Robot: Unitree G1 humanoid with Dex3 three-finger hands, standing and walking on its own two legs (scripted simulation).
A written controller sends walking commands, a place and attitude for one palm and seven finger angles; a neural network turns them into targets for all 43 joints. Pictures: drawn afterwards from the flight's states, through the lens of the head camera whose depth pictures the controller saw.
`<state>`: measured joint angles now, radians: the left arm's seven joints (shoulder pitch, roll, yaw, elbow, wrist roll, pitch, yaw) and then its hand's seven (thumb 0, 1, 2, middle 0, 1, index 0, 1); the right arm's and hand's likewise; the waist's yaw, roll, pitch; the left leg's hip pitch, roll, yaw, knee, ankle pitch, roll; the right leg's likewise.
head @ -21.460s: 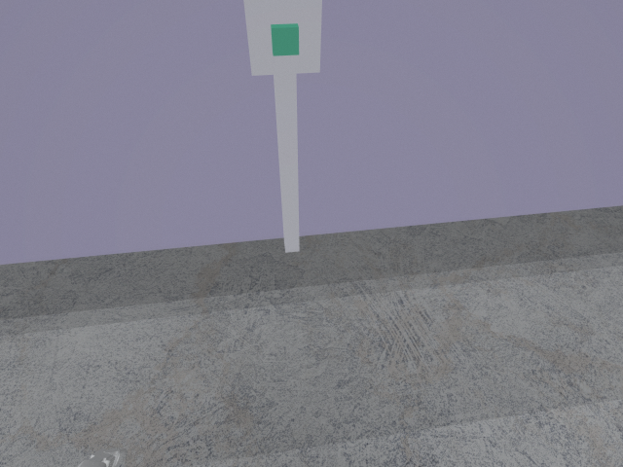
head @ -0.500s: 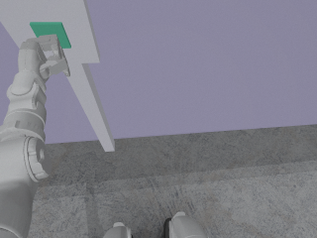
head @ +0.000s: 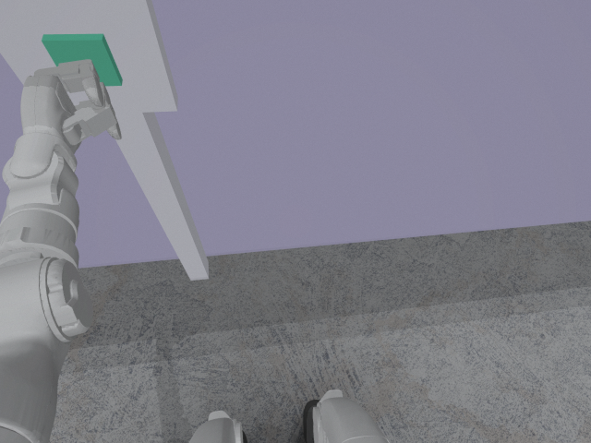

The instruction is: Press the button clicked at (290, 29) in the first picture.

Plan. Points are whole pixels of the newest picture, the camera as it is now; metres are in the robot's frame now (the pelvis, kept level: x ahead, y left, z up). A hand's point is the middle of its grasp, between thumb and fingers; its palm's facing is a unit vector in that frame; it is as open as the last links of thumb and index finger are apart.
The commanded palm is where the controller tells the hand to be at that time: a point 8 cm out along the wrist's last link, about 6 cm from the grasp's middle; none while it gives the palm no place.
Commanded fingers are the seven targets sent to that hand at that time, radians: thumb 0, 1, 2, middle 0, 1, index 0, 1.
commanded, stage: pull the fist back off the button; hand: left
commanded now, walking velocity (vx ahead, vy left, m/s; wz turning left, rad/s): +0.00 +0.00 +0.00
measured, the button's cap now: (86, 56) +0.58 +0.21 +0.15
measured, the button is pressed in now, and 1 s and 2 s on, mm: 10 0 0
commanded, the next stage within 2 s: draw the hand back to the body in 0.78 s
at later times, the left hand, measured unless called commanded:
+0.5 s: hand (111, 143) +0.47 +0.18 +0.11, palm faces +0.02 -1.00 -0.01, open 3.1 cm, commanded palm +0.43 +0.23 +0.12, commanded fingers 0.00 0.90 0.90 -1.30 -1.50 -1.30 -1.50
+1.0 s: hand (105, 167) +0.42 +0.17 +0.13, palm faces +0.01 -1.00 -0.02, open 3.1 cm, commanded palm +0.38 +0.23 +0.13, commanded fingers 0.00 0.90 0.90 -1.30 -1.50 -1.30 -1.50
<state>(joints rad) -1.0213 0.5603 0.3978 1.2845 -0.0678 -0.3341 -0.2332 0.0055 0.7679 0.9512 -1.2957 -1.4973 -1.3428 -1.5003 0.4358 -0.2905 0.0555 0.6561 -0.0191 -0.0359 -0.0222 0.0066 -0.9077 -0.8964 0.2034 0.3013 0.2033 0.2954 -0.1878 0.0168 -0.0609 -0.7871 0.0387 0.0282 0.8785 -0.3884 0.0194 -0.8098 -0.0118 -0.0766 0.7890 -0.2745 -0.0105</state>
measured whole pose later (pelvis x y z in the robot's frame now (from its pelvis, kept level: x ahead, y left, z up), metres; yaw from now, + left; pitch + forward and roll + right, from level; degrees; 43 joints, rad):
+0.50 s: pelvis +0.04 +0.00 +0.02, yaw -1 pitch +11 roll -1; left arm -0.56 0.33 0.32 0.80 -0.17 -0.27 -0.21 0.01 0.90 0.90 -1.30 -1.50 -1.30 -1.50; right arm 0.35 -0.26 0.02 0.58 0.03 0.01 -0.02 0.01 -0.91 -0.90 0.20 0.30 0.20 0.30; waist -0.07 0.03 -0.08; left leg -0.53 0.04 0.06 0.75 -0.41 0.02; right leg -0.59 -0.01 -0.04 0.71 -0.32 -0.01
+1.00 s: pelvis +0.04 -0.01 +0.02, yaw +1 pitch +7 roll +0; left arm -0.42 0.28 0.24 0.62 -0.20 -0.23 -0.22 0.01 0.90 0.90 -1.30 -1.50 -1.30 -1.50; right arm 0.27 -0.26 0.04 0.60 0.03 -0.03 -0.05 0.01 -0.91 -0.90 0.20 0.30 0.20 0.30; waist -0.03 0.03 -0.06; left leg -0.43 0.02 0.04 0.70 -0.39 0.00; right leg -0.49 -0.02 -0.07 0.69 -0.31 -0.02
